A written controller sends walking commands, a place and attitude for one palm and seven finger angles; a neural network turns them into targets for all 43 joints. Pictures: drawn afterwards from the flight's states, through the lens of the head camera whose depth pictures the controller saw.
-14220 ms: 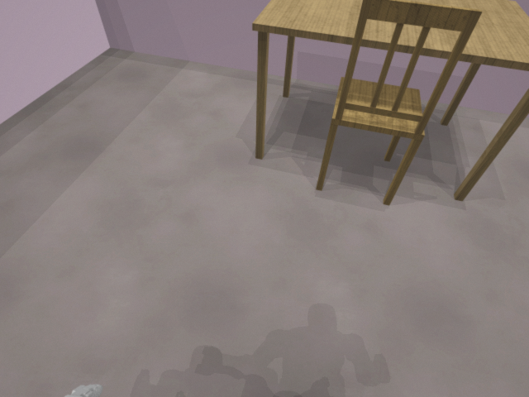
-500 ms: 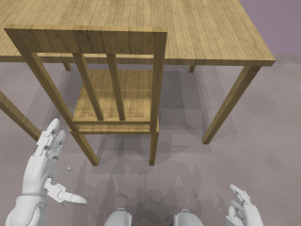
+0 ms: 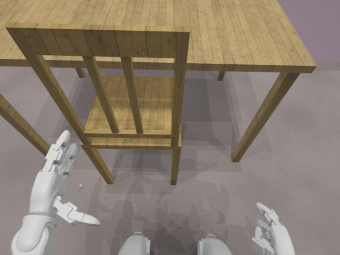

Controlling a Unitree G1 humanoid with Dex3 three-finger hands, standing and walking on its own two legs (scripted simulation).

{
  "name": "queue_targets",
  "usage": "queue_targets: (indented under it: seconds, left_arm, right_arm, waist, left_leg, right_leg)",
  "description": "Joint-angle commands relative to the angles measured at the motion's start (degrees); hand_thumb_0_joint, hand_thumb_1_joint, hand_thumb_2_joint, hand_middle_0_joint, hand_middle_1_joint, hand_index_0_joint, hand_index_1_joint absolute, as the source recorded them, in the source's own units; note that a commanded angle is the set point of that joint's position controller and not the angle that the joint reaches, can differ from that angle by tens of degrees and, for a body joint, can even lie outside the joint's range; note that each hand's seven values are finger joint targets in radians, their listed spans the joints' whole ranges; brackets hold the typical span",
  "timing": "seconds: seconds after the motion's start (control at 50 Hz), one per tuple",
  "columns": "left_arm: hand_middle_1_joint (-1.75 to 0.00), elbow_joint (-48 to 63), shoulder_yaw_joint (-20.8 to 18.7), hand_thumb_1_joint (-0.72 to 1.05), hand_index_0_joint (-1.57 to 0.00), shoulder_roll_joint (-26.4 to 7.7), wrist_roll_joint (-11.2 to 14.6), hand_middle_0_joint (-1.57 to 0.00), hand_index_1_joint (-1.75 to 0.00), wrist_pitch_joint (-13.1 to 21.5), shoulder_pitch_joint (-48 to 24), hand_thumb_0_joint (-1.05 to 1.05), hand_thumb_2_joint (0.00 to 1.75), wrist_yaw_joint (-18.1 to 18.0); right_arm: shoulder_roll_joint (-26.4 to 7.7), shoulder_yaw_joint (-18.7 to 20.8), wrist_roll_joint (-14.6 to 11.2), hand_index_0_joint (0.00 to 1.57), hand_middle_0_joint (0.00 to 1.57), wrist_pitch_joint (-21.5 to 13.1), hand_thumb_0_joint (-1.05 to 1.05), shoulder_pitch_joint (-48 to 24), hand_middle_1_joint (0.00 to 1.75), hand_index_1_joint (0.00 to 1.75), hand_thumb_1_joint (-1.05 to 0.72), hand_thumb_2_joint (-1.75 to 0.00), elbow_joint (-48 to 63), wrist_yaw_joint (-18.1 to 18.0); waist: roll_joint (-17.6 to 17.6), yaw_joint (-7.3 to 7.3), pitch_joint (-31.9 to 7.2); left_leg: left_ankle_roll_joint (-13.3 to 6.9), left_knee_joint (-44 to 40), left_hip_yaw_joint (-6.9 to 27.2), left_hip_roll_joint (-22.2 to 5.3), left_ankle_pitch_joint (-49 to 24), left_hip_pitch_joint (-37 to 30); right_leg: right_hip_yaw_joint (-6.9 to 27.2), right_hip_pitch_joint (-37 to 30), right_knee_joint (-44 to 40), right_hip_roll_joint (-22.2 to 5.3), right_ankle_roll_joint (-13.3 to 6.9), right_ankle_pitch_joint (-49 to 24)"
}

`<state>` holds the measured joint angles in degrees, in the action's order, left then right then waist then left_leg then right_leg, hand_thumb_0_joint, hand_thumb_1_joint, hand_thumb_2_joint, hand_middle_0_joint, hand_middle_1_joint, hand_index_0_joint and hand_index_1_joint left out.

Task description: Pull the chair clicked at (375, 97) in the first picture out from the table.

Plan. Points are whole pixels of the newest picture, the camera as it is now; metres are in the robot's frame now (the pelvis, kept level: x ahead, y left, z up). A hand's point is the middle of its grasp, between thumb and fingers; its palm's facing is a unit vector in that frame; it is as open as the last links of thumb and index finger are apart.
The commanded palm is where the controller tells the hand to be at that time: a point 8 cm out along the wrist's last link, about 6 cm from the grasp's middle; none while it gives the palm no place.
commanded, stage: aim the fingers beside a spindle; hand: left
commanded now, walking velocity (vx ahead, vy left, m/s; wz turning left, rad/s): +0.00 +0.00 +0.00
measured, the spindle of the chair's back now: (104, 101) +0.51 +0.22 +0.01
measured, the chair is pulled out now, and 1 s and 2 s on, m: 0.00 0.00 0.00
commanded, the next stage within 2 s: push the fingers through the gap in 1.84 s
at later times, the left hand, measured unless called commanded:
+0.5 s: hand (92, 169) +0.30 +0.20 +0.02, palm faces +0.02 -1.00 -0.05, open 16.9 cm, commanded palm +0.28 +0.25 +0.02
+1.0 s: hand (104, 157) +0.34 +0.18 +0.00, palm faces +0.01 -1.00 -0.04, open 16.9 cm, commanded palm +0.32 +0.24 +0.00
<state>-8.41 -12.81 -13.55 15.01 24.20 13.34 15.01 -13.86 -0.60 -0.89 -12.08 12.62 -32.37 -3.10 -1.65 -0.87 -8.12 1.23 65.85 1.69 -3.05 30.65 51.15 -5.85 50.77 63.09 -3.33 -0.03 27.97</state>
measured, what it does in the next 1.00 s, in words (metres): stands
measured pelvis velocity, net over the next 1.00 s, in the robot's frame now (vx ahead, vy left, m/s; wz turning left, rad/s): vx -0.01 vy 0.01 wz -0.02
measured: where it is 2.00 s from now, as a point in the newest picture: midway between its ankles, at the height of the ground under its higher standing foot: outside the picture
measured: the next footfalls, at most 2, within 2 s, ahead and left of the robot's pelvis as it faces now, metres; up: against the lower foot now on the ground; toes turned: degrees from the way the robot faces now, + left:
none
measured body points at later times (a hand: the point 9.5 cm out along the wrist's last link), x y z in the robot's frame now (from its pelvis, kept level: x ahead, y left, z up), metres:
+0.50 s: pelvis +0.00 +0.01 -0.01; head +0.09 +0.01 +0.43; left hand +0.29 +0.25 +0.03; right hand +0.15 -0.25 -0.11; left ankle +0.01 +0.13 -0.65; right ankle +0.03 -0.12 -0.65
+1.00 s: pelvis -0.01 +0.01 -0.02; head +0.10 +0.01 +0.41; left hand +0.33 +0.24 +0.01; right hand +0.14 -0.25 -0.13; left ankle +0.01 +0.13 -0.65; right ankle +0.03 -0.12 -0.65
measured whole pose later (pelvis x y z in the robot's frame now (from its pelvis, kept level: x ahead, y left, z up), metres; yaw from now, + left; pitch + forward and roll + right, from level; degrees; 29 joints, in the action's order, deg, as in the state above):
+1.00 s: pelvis -0.01 +0.01 -0.02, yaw -1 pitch +21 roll -2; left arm -25.2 -12.7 -13.7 10.8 26.0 -8.2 10.4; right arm -14.0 -0.5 0.1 -6.8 12.4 -33.9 -1.7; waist -1.0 -2.7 -9.0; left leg 0.6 72.2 0.5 -3.0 32.3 61.2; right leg -4.1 61.5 69.5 -3.5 0.5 29.1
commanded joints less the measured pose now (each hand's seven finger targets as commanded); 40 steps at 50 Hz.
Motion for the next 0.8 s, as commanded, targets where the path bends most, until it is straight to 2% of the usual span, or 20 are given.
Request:
queue_targets:
  seconds: [0.0, 0.04, 0.06, 0.12, 0.14, 0.16, 0.2, 0.26, 0.32, 0.34, 0.38, 0.44, 0.48, 0.54, 0.56, 0.62, 0.66, 0.72, 0.74, 0.78]
  left_arm:
    - [-0.08, 10.7, -4.2, -0.5, -0.06, -8.9, 0.9, -0.06, -0.08, 4.2, -10.2, 0.0, 0.3, 0.0]
    - [-0.08, 10.9, -4.0, -0.5, -0.06, -8.5, 0.9, -0.06, -0.08, 4.1, -9.4, 0.0, 0.3, -0.1]
    - [-0.08, 9.7, -4.4, -0.5, -0.06, -9.1, 0.8, -0.06, -0.08, 3.8, -9.1, 0.0, 0.3, -0.2]
    - [-0.08, 9.1, -3.7, -0.5, -0.06, -8.1, 0.6, -0.06, -0.08, 3.5, -11.1, 0.0, 0.3, -0.8]
    - [-0.08, 7.4, -4.6, -0.5, -0.06, -8.8, 0.5, -0.06, -0.08, 3.3, -11.2, 0.0, 0.3, -1.0]
    - [-0.08, 6.8, -5.2, -0.5, -0.06, -9.5, 0.3, -0.06, -0.08, 3.3, -11.6, 0.0, 0.3, -1.3]
    - [-0.08, 7.5, -4.8, -0.5, -0.06, -9.1, 0.1, -0.06, -0.08, 3.6, -12.5, 0.0, 0.3, -1.5]
    - [-0.08, 6.5, -4.2, -0.5, -0.06, -8.6, -0.1, -0.06, -0.08, 3.9, -14.0, 0.0, 0.3, -1.9]
    - [-0.08, 6.1, -4.1, -0.5, -0.06, -8.4, -0.2, -0.06, -0.08, 4.2, -14.5, 0.0, 0.3, -2.0]
    - [-0.08, 5.6, -3.5, -0.5, -0.06, -8.1, -0.4, -0.06, -0.08, 4.2, -15.5, 0.0, 0.3, -2.0]
    - [-0.08, 4.5, -3.8, -0.5, -0.06, -8.2, -0.5, -0.06, -0.08, 4.2, -16.4, 0.0, 0.3, -2.1]
    - [-0.08, 4.6, -4.3, -0.5, -0.06, -9.0, -0.7, -0.06, -0.08, 4.7, -18.3, 0.0, 0.3, -2.3]
    - [-0.08, 3.9, -4.3, -0.5, -0.06, -8.9, -0.9, -0.06, -0.08, 4.9, -19.7, 0.0, 0.3, -2.5]
    - [-0.08, 3.7, -3.1, -0.5, -0.06, -7.8, -1.0, -0.06, -0.08, 5.0, -20.1, 0.0, 0.3, -2.5]
    - [-0.08, 3.0, -2.7, -0.5, -0.06, -7.7, -1.1, -0.06, -0.08, 5.0, -21.3, 0.0, 0.3, -2.6]
    - [-0.08, 1.2, -4.0, -0.5, -0.06, -8.8, -1.4, -0.06, -0.08, 5.0, -22.9, 0.0, 0.3, -3.0]
    - [-0.08, 0.5, -3.0, -0.5, -0.06, -8.5, -1.9, -0.06, -0.08, 5.0, -25.3, 0.0, 0.3, -3.2]
    - [-0.08, -0.3, -3.8, -0.5, -0.06, -8.8, -1.9, -0.06, -0.08, 5.1, -25.7, 0.0, 0.3, -3.5]
    - [-0.08, -0.4, -3.3, -0.5, -0.06, -8.6, -2.0, -0.06, -0.08, 5.2, -27.4, 0.0, 0.3, -3.7]
    - [-0.08, -1.5, -3.9, -0.5, -0.06, -9.1, -2.3, -0.06, -0.08, 5.4, -28.2, 0.0, 0.3, -3.9]
  right_arm:
    - [-8.0, 3.5, -0.2, 0.2, 0.2, -3.1, 0.0, -0.6, 0.3, 0.3, -0.9, -0.9, 7.3, -0.5]
    - [-7.9, 3.5, -0.1, 0.2, 0.2, -3.2, 0.0, -0.5, 0.3, 0.3, -0.9, -0.9, 7.5, -0.4]
    - [-8.0, 3.6, -0.1, 0.2, 0.2, -3.0, 0.0, -0.4, 0.3, 0.3, -0.9, -0.9, 7.6, -0.3]
    - [-8.0, 3.6, -0.1, 0.2, 0.2, -2.6, 0.0, -0.4, 0.3, 0.3, -0.9, -0.9, 7.5, -0.1]
    - [-8.2, 3.6, -0.1, 0.2, 0.2, -2.4, 0.0, -0.2, 0.3, 0.3, -0.9, -0.9, 7.4, -0.1]
    - [-8.2, 3.6, 0.0, 0.2, 0.2, -2.2, 0.0, -0.2, 0.3, 0.3, -0.9, -0.9, 7.4, -0.1]
    - [-8.1, 3.7, 0.0, 0.2, 0.2, -2.0, 0.0, -0.3, 0.3, 0.3, -0.9, -0.9, 7.5, 0.1]
    - [-8.3, 3.6, 0.1, 0.2, 0.2, -1.7, 0.0, -0.2, 0.3, 0.3, -0.9, -0.9, 7.4, 0.2]
    - [-8.3, 3.7, 0.2, 0.2, 0.2, -1.4, 0.0, 0.2, 0.3, 0.3, -0.9, -0.9, 7.3, 0.3]
    - [-8.3, 3.8, 0.2, 0.2, 0.2, -1.3, 0.0, 0.2, 0.3, 0.3, -0.9, -0.9, 7.1, 0.3]
    - [-8.5, 3.8, 0.3, 0.2, 0.2, -1.0, 0.0, 0.5, 0.3, 0.3, -0.9, -0.9, 6.8, 0.3]
    - [-8.4, 3.8, 0.3, 0.2, 0.2, -0.7, 0.0, 0.3, 0.3, 0.3, -0.9, -0.9, 6.6, 0.3]
    - [-8.5, 3.8, 0.4, 0.2, 0.2, -0.4, 0.0, 0.5, 0.3, 0.3, -0.9, -0.9, 6.4, 0.3]
    - [-8.4, 3.9, 0.4, 0.2, 0.2, -0.2, 0.0, 0.5, 0.3, 0.3, -0.9, -0.9, 6.4, 0.4]
    - [-8.6, 3.9, 0.4, 0.2, 0.2, -0.1, 0.0, 0.7, 0.3, 0.3, -0.9, -0.9, 6.3, 0.4]
    - [-8.6, 3.9, 0.5, 0.2, 0.2, 0.4, 0.0, 0.6, 0.3, 0.3, -0.9, -0.9, 6.0, 0.4]
    - [-8.8, 3.8, 0.5, 0.2, 0.2, 0.8, 0.0, 0.7, 0.3, 0.3, -0.9, -0.9, 5.8, 0.4]
    - [-8.6, 3.8, 0.6, 0.2, 0.2, 1.2, 0.0, 0.8, 0.3, 0.3, -0.9, -0.9, 5.9, 0.6]
    - [-8.6, 3.8, 0.6, 0.2, 0.2, 1.4, 0.0, 0.8, 0.3, 0.3, -0.9, -0.9, 5.8, 0.5]
    - [-8.6, 3.7, 0.7, 0.2, 0.2, 1.7, 0.0, 1.0, 0.3, 0.3, -0.9, -0.9, 5.6, 0.6]
  waist:
    - [-1.1, -0.99, -13.5]
    - [-1.9, -0.42, -15.4]
    - [-1.0, -0.41, -15.1]
    - [-1.5, -0.58, -15.3]
    - [0.1, -0.68, -14.6]
    - [0.3, -0.45, -14.6]
    - [-1.3, -0.32, -16.1]
    - [-0.5, -0.71, -15.6]
    - [-0.8, -0.44, -17.2]
    - [-1.1, -0.87, -16.4]
    - [0.8, -1.16, -17.0]
    - [-1.7, -0.77, -17.6]
    - [-0.1, -1.14, -18.1]
    - [-2.0, -0.93, -19.1]
    - [-0.4, -1.57, -18.7]
    - [-0.7, -1.15, -18.8]
    - [-1.1, -1.83, -18.4]
    - [-1.9, -1.14, -20.0]
    - [-1.2, -1.69, -20.3]
    - [-1.8, -1.39, -20.6]
  left_leg:
    - [-2.1, -8.9, -0.9, 3.0, -13.5, -6.0]
    - [-2.1, -8.9, -1.0, 3.1, -15.0, -6.8]
    - [-2.1, -9.1, -0.9, 3.0, -14.9, -6.0]
    - [-2.0, -8.8, -1.1, 3.1, -14.5, -5.8]
    - [-2.0, -8.7, -1.1, 3.0, -13.9, -5.1]
    - [-2.0, -8.6, -1.0, 3.0, -13.8, -4.2]
    - [-2.0, -8.4, -1.3, 3.0, -14.6, -5.1]
    - [-2.0, -8.4, -0.9, 2.8, -14.7, -4.7]
    - [-1.9, -8.0, -1.1, 2.9, -15.5, -4.7]
    - [-1.9, -7.7, -1.2, 2.8, -15.6, -4.8]
    - [-2.0, -7.2, -1.0, 2.8, -15.5, -4.1]
    - [-1.8, -7.2, -1.1, 2.8, -15.3, -4.2]
    - [-1.9, -6.8, -0.8, 2.7, -15.4, -3.8]
    - [-1.7, -6.6, -0.9, 2.6, -16.1, -4.8]
    - [-1.9, -6.5, -0.6, 2.5, -15.7, -4.2]
    - [-1.8, -6.1, -0.7, 2.6, -14.4, -3.2]
    - [-1.9, -5.8, -0.6, 2.5, -14.4, -3.2]
    - [-1.7, -5.7, -0.7, 2.6, -15.0, -3.5]
    - [-1.8, -5.2, -0.8, 2.6, -15.3, -3.3]
    - [-1.7, -5.1, -0.6, 2.5, -16.0, -3.2]
  right_leg:
    - [3.1, -9.5, -8.7, 2.6, -0.6, -9.2]
    - [2.9, -10.2, -8.1, 2.5, -0.7, -11.0]
    - [2.8, -10.3, -8.0, 2.6, -0.7, -10.6]
    - [2.9, -9.6, -7.7, 2.5, -0.6, -10.7]
    - [3.0, -9.4, -7.8, 2.6, -0.5, -10.2]
    - [3.1, -9.7, -7.7, 2.7, -0.6, -9.7]
    - [3.1, -9.5, -7.1, 2.5, -0.6, -10.9]
    - [2.6, -8.2, -6.5, 2.7, -0.7, -10.7]
    - [2.8, -8.8, -5.9, 2.6, -0.7, -11.8]
    - [2.8, -7.8, -5.9, 2.6, -0.8, -12.1]
    - [2.8, -7.7, -5.5, 2.6, -0.6, -12.1]
    - [2.9, -7.2, -5.0, 2.5, -0.8, -11.8]
    - [2.7, -6.7, -4.6, 2.6, -0.8, -11.6]
    - [2.6, -5.8, -4.1, 2.6, -0.9, -12.0]
    - [2.4, -5.4, -4.0, 2.7, -0.8, -11.4]
    - [2.7, -5.1, -3.8, 2.7, -0.9, -10.4]
    - [2.6, -3.8, -3.5, 2.7, -0.9, -10.3]
    - [2.8, -4.4, -3.1, 2.6, -1.0, -11.1]
    - [2.8, -4.2, -2.9, 2.7, -0.9, -11.6]
    - [2.7, -4.1, -2.4, 2.7, -1.0, -12.2]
